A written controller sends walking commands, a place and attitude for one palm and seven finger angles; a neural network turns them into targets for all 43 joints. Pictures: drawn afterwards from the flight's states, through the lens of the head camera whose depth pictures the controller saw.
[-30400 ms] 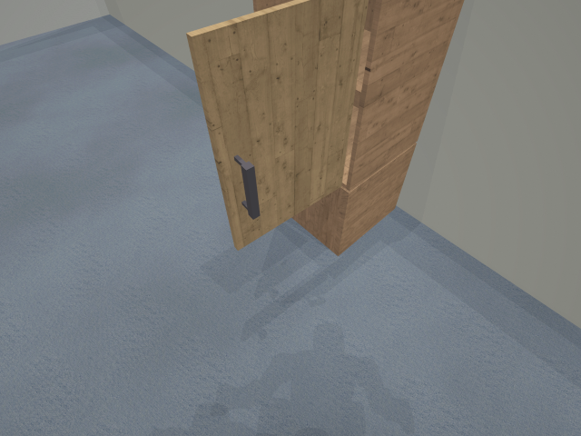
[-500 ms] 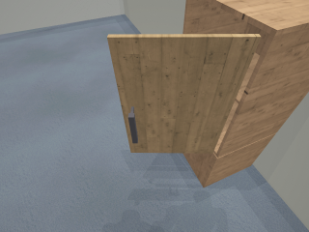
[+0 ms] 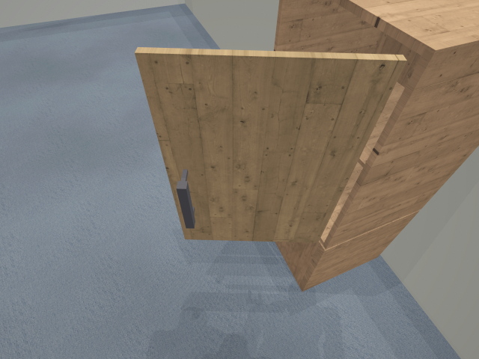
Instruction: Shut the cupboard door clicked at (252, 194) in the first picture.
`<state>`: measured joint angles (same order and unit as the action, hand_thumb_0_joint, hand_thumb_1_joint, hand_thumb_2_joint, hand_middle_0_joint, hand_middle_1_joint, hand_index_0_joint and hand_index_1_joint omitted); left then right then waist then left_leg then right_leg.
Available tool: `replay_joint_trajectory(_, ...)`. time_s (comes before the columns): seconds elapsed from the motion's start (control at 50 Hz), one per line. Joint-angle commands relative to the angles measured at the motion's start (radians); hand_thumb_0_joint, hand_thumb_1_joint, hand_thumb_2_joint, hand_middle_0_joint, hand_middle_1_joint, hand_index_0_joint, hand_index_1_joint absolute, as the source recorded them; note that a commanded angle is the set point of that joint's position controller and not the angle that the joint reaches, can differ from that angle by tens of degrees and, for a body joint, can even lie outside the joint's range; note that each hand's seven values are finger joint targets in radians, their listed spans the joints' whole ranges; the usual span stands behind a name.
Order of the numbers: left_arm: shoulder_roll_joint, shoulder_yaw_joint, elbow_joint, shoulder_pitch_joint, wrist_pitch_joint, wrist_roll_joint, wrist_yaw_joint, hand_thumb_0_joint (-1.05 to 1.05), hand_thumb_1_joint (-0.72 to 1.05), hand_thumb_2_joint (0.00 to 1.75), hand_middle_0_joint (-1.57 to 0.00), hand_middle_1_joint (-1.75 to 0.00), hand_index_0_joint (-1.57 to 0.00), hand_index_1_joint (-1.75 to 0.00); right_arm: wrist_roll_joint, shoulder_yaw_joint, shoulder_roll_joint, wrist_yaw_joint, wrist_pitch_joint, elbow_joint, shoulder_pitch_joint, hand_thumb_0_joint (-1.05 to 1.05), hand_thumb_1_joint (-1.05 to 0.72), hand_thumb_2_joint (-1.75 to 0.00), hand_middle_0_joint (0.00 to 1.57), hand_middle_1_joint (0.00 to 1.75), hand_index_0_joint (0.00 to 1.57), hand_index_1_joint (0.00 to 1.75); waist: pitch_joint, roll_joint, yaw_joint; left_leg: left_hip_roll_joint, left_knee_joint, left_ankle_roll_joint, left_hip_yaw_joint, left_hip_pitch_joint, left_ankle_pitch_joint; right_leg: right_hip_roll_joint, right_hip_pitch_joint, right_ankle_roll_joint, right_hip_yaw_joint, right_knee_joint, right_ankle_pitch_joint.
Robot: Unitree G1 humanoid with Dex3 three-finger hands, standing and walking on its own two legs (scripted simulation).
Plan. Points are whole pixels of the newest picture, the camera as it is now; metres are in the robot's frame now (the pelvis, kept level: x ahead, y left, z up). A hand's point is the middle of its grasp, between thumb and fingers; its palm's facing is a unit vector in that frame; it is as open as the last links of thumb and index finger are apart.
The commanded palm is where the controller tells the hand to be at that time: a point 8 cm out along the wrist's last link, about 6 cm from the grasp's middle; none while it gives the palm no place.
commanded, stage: shuffle to correct the standing spot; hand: left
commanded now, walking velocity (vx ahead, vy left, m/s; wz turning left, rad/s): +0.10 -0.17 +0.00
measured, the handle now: (187, 200) +0.46 +0.16 -0.09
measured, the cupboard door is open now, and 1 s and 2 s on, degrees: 66 66 66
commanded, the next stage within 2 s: come to a stop and stand still in 0.40 s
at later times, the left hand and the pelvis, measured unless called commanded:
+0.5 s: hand out of the picture +0.11 +0.16 -0.17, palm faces +0.02 -0.99 -0.14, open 7.4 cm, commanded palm none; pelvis +0.06 -0.02 +0.02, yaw +0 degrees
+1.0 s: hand out of the picture +0.08 +0.12 -0.16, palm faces +0.10 -0.96 -0.25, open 7.3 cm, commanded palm none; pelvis +0.05 -0.07 +0.01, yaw +3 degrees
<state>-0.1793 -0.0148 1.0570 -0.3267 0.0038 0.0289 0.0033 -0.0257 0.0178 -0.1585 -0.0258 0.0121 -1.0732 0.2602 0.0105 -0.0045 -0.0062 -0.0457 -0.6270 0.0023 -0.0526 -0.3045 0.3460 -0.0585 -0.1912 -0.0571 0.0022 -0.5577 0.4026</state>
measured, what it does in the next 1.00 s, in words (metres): steps on the spot: left foot, then right foot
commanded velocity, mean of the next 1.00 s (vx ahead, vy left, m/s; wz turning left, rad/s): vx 0.00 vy -0.01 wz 0.04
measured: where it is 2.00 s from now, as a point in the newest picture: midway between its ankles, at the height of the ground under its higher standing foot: outside the picture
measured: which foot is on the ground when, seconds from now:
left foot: up 0.00-0.20, down 0.22-0.68, up 0.70-1.00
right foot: down 0.00-0.22, up 0.24-0.66, down 0.68-1.00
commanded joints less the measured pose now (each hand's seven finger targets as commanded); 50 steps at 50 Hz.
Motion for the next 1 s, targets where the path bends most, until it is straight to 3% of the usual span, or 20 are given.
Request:
replay_joint_trajectory(0.0,-0.129,-0.044,0.011,-0.238,0.018,0.010,0.027,0.00,0.90,0.90,-0.20,-0.30,-0.20,-0.30,0.003,0.021,-0.074,-0.016,0.026,0.109,-0.106,0.00,-0.90,-0.90,0.20,0.30,0.20,0.30,0.031,-0.219,-0.075,0.023,-0.348,0.017,-0.025,-0.352,0.240,0.317,0.256,-0.178,0.330,0.160,-0.936)
replay_joint_trajectory(0.04,-0.115,-0.041,0.007,-0.228,0.019,0.012,0.035,0.00,0.90,0.90,-0.20,-0.30,-0.20,-0.30,0.008,0.024,-0.071,-0.012,0.025,0.111,-0.128,0.00,-0.90,-0.90,0.20,0.30,0.20,0.30,0.032,-0.109,-0.064,0.010,-0.386,0.017,-0.021,-0.378,0.219,0.288,0.286,-0.195,0.257,0.128,-1.034)
replay_joint_trajectory(0.1,-0.112,-0.043,-0.015,-0.186,0.014,0.016,0.043,0.00,0.90,0.90,-0.20,-0.30,-0.20,-0.30,0.012,0.020,-0.040,-0.006,0.022,0.121,-0.140,0.00,-0.90,-0.90,0.20,0.30,0.20,0.30,0.021,-0.080,-0.043,0.018,-0.231,0.019,-0.053,-0.281,0.151,0.237,0.224,-0.167,0.199,0.121,-0.961)
replay_joint_trajectory(0.16,-0.116,-0.041,-0.041,-0.085,0.004,-0.004,0.035,0.00,0.90,0.90,-0.20,-0.30,-0.20,-0.30,0.010,0.023,-0.063,-0.025,0.026,0.049,0.102,0.00,-0.90,-0.90,0.20,0.30,0.20,0.30,-0.093,-0.057,0.088,0.027,0.147,0.031,-0.062,0.174,-0.216,0.142,0.029,-0.078,0.098,-0.080,-0.856)
replay_joint_trajectory(0.18,-0.085,-0.040,-0.046,-0.116,0.004,-0.012,0.031,0.00,0.90,0.90,-0.20,-0.30,-0.20,-0.30,0.004,0.042,-0.136,-0.039,0.029,0.017,0.210,0.00,-0.90,-0.90,0.20,0.30,0.20,0.30,-0.162,0.058,0.124,-0.153,0.181,0.085,0.123,0.400,-0.467,0.091,-0.132,-0.023,0.060,-0.280,-0.547)
replay_joint_trajectory(0.2,-0.047,-0.032,-0.058,-0.151,0.007,-0.022,0.026,0.00,0.90,0.90,-0.20,-0.30,-0.20,-0.30,0.002,0.053,-0.221,-0.045,0.029,0.015,0.259,0.00,-0.90,-0.90,0.20,0.30,0.20,0.30,-0.208,0.317,0.105,-0.462,0.203,0.236,0.484,0.500,-0.919,0.001,-0.344,0.041,-0.006,-0.567,0.140)
replay_joint_trajectory(0.22,-0.117,-0.048,-0.066,-0.139,-0.005,-0.010,0.033,0.00,0.90,0.90,-0.20,-0.30,-0.20,-0.30,0.010,0.045,-0.223,-0.040,0.013,0.031,0.238,0.00,-0.90,-0.90,0.20,0.30,0.20,0.30,-0.201,0.163,0.102,-0.518,0.229,0.316,0.516,0.401,-0.924,0.030,-0.336,0.029,0.094,-0.703,0.189)
replay_joint_trajectory(0.24,-0.108,-0.056,-0.067,-0.085,-0.012,0.003,0.035,0.00,0.90,0.90,-0.20,-0.30,-0.20,-0.30,0.006,0.038,-0.188,-0.039,0.012,0.043,0.161,0.00,-0.90,-0.90,0.20,0.30,0.20,0.30,-0.066,0.087,0.074,-0.462,0.265,0.290,0.399,0.239,-0.809,0.058,-0.358,0.039,0.099,-0.728,0.135)
replay_joint_trajectory(0.28,-0.068,-0.056,-0.069,-0.058,-0.026,0.017,0.018,0.00,0.90,0.90,-0.20,-0.30,-0.20,-0.30,0.004,0.021,-0.129,-0.047,0.026,0.067,0.064,0.00,-0.90,-0.90,0.20,0.30,0.20,0.30,0.095,0.107,0.022,-0.382,0.297,0.239,0.312,0.078,-0.763,0.090,-0.402,0.068,0.070,-0.737,0.037)
replay_joint_trajectory(0.36,-0.015,-0.047,-0.047,-0.110,-0.056,0.009,0.007,0.00,0.90,0.90,-0.20,-0.30,-0.20,-0.30,0.001,0.024,-0.134,-0.038,0.030,0.070,0.044,0.00,-0.90,-0.90,0.20,0.30,0.20,0.30,0.015,0.146,-0.020,-0.242,0.290,0.158,0.085,0.058,-0.757,0.090,-0.306,0.089,0.012,-0.662,-0.096)
replay_joint_trajectory(0.54,-0.024,-0.036,-0.139,0.103,-0.045,-0.006,0.006,0.00,0.90,0.90,-0.20,-0.30,-0.20,-0.30,-0.017,0.054,-0.177,-0.012,0.001,0.091,0.086,0.00,-0.90,-0.90,0.20,0.30,0.20,0.30,-0.013,0.255,0.036,-0.206,0.287,0.159,0.134,0.092,-0.516,0.100,-0.228,0.098,-0.065,-0.287,-0.028)
replay_joint_trajectory(0.58,-0.025,-0.033,-0.137,0.092,-0.022,-0.011,0.009,0.00,0.90,0.90,-0.20,-0.30,-0.20,-0.30,-0.015,0.051,-0.167,-0.006,-0.003,0.096,0.062,0.00,-0.90,-0.90,0.20,0.30,0.20,0.30,-0.015,0.262,0.020,-0.186,0.256,0.143,0.147,0.065,-0.423,0.086,-0.132,0.088,-0.080,-0.118,-0.034)
replay_joint_trajectory(0.62,-0.062,-0.043,-0.103,0.012,0.002,-0.013,0.014,0.00,0.90,0.90,-0.20,-0.30,-0.20,-0.30,-0.005,0.049,-0.152,0.003,-0.008,0.089,0.064,0.00,-0.90,-0.90,0.20,0.30,0.20,0.30,-0.069,0.147,-0.022,-0.114,0.165,0.072,0.113,0.002,-0.213,0.085,0.068,0.093,-0.079,0.127,-0.202)
replay_joint_trajectory(0.66,-0.209,-0.060,-0.098,-0.011,0.021,-0.001,0.029,0.00,0.90,0.90,-0.20,-0.30,-0.20,-0.30,0.013,0.026,-0.028,0.009,-0.018,0.108,0.108,0.00,-0.90,-0.90,0.20,0.30,0.20,0.30,-0.078,-0.285,-0.016,0.035,-0.091,-0.020,0.011,-0.185,0.214,0.420,0.125,0.023,0.281,0.277,-0.322)
replay_joint_trajectory(0.68,-0.226,-0.058,-0.123,0.002,0.013,-0.003,0.027,0.00,0.90,0.90,-0.20,-0.30,-0.20,-0.30,0.010,0.034,-0.057,0.005,-0.034,0.126,0.088,0.00,-0.90,-0.90,0.20,0.30,0.20,0.30,-0.051,-0.210,-0.033,0.020,-0.187,-0.012,0.071,-0.151,0.259,0.491,0.003,-0.053,0.333,0.316,-0.297)
replay_joint_trajectory(0.7,-0.220,-0.054,-0.129,0.045,0.008,0.001,0.023,0.00,0.90,0.90,-0.20,-0.30,-0.20,-0.30,0.005,0.034,-0.043,0.013,-0.031,0.123,0.090,0.00,-0.90,-0.90,0.20,0.30,0.20,0.30,0.000,-0.139,-0.007,0.020,-0.241,-0.007,0.066,-0.156,0.222,0.464,-0.063,-0.085,0.275,0.309,-0.244)
replay_joint_trajectory(0.74,-0.173,-0.052,-0.124,0.072,0.025,-0.005,0.031,0.00,0.90,0.90,-0.20,-0.30,-0.20,-0.30,0.003,0.040,-0.073,0.015,-0.039,0.093,0.091,0.00,-0.90,-0.90,0.20,0.30,0.20,0.30,0.005,-0.294,0.007,0.017,-0.340,-0.029,0.056,-0.220,0.141,0.390,0.014,-0.063,0.241,0.254,-0.532)
replay_joint_trajectory(0.82,-0.162,-0.057,-0.124,0.041,0.022,-0.003,0.040,0.00,0.90,0.90,-0.20,-0.30,-0.20,-0.30,0.011,0.043,-0.073,0.021,-0.043,0.091,0.069,0.00,-0.90,-0.90,0.20,0.30,0.20,0.30,-0.024,-0.180,-0.010,0.028,-0.376,-0.056,0.027,-0.214,0.077,0.373,0.074,-0.092,0.125,0.179,-0.772)
replay_joint_trajectory(0.92,-0.181,-0.071,-0.122,0.022,0.004,0.007,0.047,0.00,0.90,0.90,-0.20,-0.30,-0.20,-0.30,0.014,0.038,-0.051,0.026,-0.042,0.128,0.003,0.00,-0.90,-0.90,0.20,0.30,0.20,0.30,-0.019,-0.187,-0.032,0.032,-0.197,-0.052,0.009,-0.145,0.089,0.384,0.033,-0.125,0.146,0.186,-0.587)
replay_joint_trajectory(0.98,-0.179,-0.071,-0.121,0.042,-0.006,0.004,0.043,0.00,0.90,0.90,-0.20,-0.30,-0.20,-0.30,0.017,0.034,-0.034,0.021,-0.032,0.114,0.036,0.00,-0.90,-0.90,0.20,0.30,0.20,0.30,-0.038,-0.183,-0.010,0.068,0.043,-0.041,-0.030,0.043,-0.027,0.330,-0.050,-0.088,0.121,0.140,-0.468)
